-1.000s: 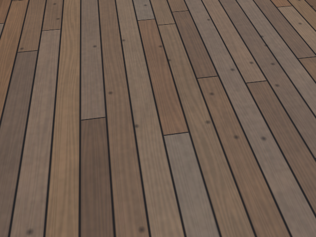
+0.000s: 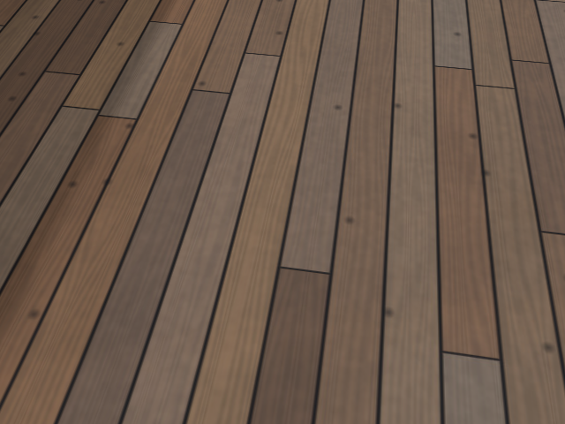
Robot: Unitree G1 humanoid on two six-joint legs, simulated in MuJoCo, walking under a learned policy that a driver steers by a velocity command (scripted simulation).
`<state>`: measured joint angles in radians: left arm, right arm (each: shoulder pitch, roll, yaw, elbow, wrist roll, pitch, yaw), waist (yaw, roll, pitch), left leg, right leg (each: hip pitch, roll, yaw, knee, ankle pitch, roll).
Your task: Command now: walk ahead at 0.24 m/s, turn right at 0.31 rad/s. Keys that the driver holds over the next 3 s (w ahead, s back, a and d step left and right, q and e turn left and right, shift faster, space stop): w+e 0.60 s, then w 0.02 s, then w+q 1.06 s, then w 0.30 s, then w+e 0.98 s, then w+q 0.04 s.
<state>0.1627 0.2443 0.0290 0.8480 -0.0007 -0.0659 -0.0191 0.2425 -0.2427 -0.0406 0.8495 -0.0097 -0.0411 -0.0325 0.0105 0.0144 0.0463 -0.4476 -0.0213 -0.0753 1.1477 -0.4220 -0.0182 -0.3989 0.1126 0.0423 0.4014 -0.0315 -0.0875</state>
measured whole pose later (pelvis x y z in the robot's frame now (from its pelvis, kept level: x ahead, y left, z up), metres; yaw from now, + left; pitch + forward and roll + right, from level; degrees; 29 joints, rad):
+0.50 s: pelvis +0.13 +0.03 +0.02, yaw -18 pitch +2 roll +0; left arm 0.21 0.30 0.08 0.71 -0.02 -0.03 -0.02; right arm 0.39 -0.25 -0.06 0.85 -0.02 -0.10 -0.02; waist -0.07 -0.05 -0.05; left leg -0.06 0.03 0.10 0.27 -0.24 0.01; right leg -0.76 -0.04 0.11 1.07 -0.06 0.01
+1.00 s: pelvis +0.35 -0.14 +0.01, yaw -19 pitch +1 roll -2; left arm 0.31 0.23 0.07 0.81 0.02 -0.10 -0.03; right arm 0.26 -0.30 -0.08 0.83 0.03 -0.05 -0.01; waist 0.01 0.05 0.01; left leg -0.70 0.12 -0.09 1.13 -0.14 0.01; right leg -0.11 0.03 -0.16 0.31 -0.22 -0.05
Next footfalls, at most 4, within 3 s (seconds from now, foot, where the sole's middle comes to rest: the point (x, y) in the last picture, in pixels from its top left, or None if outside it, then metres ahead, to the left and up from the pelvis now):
0.24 left None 0.15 0.14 -0.77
0.74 right None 0.33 -0.23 -0.77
1.28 left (343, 323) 0.70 -0.11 -0.77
1.78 right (409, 237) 0.97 -0.31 -0.77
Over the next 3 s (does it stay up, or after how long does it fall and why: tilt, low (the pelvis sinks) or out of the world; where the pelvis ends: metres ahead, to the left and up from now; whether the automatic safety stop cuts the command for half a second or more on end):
stays up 1.41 -0.24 0.01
